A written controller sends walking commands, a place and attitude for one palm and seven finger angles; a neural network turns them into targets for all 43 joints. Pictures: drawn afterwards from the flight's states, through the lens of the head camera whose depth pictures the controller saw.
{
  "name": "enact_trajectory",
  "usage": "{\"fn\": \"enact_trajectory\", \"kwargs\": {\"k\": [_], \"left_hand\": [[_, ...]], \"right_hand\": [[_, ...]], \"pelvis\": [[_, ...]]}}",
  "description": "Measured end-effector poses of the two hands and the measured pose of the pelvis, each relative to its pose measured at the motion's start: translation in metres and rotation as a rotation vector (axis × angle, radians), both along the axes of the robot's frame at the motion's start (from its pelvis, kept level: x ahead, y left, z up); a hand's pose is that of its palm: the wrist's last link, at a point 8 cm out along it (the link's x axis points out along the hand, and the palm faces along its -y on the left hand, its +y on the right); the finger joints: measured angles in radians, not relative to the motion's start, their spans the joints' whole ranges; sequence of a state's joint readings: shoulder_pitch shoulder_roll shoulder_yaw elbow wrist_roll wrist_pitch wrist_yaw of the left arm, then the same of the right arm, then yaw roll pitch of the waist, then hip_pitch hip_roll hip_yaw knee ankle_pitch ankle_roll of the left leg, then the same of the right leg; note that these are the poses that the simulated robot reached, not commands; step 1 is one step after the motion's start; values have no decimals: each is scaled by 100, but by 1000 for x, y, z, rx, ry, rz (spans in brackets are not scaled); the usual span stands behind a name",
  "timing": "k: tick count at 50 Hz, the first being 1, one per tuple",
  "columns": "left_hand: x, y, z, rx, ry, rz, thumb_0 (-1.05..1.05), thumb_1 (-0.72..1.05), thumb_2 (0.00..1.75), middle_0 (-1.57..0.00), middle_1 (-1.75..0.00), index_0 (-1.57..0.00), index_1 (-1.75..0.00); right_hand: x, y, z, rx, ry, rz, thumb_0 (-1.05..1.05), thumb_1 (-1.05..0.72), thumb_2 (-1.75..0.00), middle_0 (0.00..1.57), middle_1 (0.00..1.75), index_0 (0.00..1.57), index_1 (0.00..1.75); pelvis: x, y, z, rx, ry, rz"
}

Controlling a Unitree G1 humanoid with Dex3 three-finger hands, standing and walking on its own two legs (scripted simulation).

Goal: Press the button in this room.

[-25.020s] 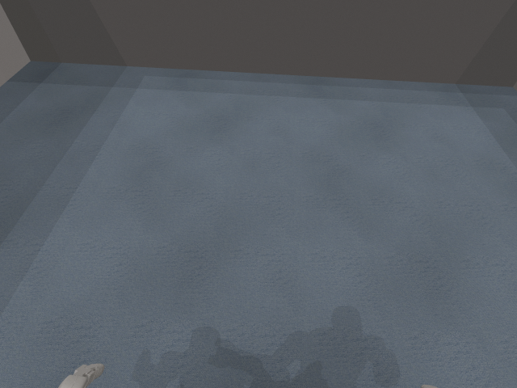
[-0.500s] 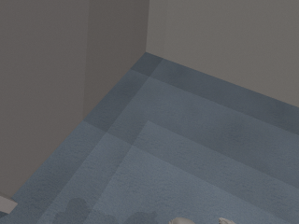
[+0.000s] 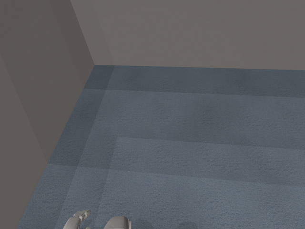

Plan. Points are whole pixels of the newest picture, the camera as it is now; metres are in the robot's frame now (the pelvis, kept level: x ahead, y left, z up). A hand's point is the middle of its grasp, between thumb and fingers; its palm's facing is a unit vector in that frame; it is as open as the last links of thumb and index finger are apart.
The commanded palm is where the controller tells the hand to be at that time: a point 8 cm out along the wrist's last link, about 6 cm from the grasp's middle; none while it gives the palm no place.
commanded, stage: turn to face it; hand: left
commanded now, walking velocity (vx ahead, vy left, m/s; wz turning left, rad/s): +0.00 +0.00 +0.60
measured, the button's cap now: out of the picture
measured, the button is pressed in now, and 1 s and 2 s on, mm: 0 0 0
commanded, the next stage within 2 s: none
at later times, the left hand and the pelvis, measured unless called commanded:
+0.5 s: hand out of the picture +0.00 +0.26 -0.17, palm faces +0.30 -0.92 -0.26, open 7.4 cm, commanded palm none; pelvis +0.01 +0.03 +0.00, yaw +17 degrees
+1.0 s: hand out of the picture -0.01 +0.16 -0.14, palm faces +0.55 -0.79 -0.27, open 7.4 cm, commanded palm none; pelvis +0.01 -0.05 +0.01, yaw +36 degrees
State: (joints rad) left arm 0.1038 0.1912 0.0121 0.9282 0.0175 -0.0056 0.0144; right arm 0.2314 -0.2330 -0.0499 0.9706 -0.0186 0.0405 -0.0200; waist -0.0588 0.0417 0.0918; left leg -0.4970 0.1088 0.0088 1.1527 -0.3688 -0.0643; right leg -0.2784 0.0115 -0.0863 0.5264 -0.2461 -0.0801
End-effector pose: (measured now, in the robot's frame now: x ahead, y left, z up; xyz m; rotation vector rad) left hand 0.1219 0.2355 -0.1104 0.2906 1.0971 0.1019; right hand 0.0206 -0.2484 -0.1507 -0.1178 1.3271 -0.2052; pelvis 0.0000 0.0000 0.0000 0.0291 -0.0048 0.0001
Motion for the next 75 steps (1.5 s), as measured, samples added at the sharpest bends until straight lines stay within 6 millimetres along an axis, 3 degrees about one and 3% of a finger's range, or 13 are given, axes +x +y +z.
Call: {"fn": "enact_trajectory", "kwargs": {"k": [8, 12, 16, 22, 28, 33, 39, 44, 49, 55, 65, 69, 75], "left_hand": [[-10, -12, -13, -99, -32, 111, 0, 91, 90, -21, -30, -20, -30], [-39, 2, -30, -124, 6, 209, 0, 90, 90, -21, -30, -20, -30], [-82, 28, -50, -122, 91, 317, 0, 91, 90, -21, -30, -20, -30], [-131, 56, -37, -73, 215, 410, 0, 91, 90, -20, -30, -19, -30], [-138, 65, -22, -32, 179, 464, 1, 91, 90, -20, -30, -19, -30], [-118, 53, -14, -15, 92, 484, 1, 91, 90, -20, -30, -19, -30], [-100, 17, -6, 15, -38, 505, 0, 91, 90, -20, -30, -19, -30], [-125, -18, 7, 10, -29, 570, 0, 91, 90, -20, -30, -20, -30], [-161, -42, 5, -13, 20, 656, 0, 91, 90, -21, -30, -20, -30], [-216, -60, -7, -50, 89, 782, 0, 90, 90, -21, -30, -20, -30], [-328, -61, -45, -120, 234, 987, 0, 91, 90, -21, -30, -20, -30], [-335, -50, -37, -121, 216, 1028, 1, 91, 90, -20, -30, -19, -30], [-318, -28, -23, -83, 91, 1057, 1, 91, 90, -20, -30, -19, -30]], "right_hand": [[27, 26, 2, 35, 29, 93, 0, -91, -90, 20, 30, 20, 30], [46, 39, 5, 13, 39, 169, 1, -91, -90, 20, 30, 20, 30], [68, 49, 7, -26, 11, 240, 1, -91, -90, 20, 30, 20, 30], [86, 57, 21, -55, -7, 308, 1, -91, -90, 20, 30, 20, 30], [101, 52, 26, -53, -10, 369, 0, -91, -90, 20, 30, 20, 30], [117, 35, 21, -44, -22, 411, 0, -90, -90, 20, 30, 20, 30], [147, 3, 0, -21, -41, 468, 1, -90, -90, 20, 30, 20, 30], [178, -5, 5, -10, -63, 541, 1, -91, -90, 20, 30, 20, 30], [195, 0, 12, -6, -65, 621, 1, -91, -90, 20, 30, 20, 30], [207, 26, 16, -26, -32, 742, 1, -91, -90, 20, 30, 20, 30], [221, 126, 26, -25, -168, 960, 1, -91, -90, 20, 30, 20, 30], [212, 142, 37, -32, -174, 999, 0, -91, -90, 20, 30, 20, 30], [201, 147, 38, -30, -135, 1035, 0, -90, -90, 20, 30, 20, 30]], "pelvis": [[16, 4, -2, -28, -10, 102], [16, 13, -6, -41, -3, 162], [14, 26, -14, -42, 12, 218], [12, 34, -1, -61, 28, 263], [12, 25, 5, -64, 29, 323], [13, 6, 3, -53, 19, 383], [16, -29, -9, -27, 11, 466], [15, -44, 0, 6, -4, 541], [15, -52, 5, 14, -2, 616], [9, -50, 4, 0, 6, 704], [-20, -24, -12, -40, 8, 827], [-25, -17, -2, -63, -5, 874], [-26, -13, 5, -59, -9, 938]]}}
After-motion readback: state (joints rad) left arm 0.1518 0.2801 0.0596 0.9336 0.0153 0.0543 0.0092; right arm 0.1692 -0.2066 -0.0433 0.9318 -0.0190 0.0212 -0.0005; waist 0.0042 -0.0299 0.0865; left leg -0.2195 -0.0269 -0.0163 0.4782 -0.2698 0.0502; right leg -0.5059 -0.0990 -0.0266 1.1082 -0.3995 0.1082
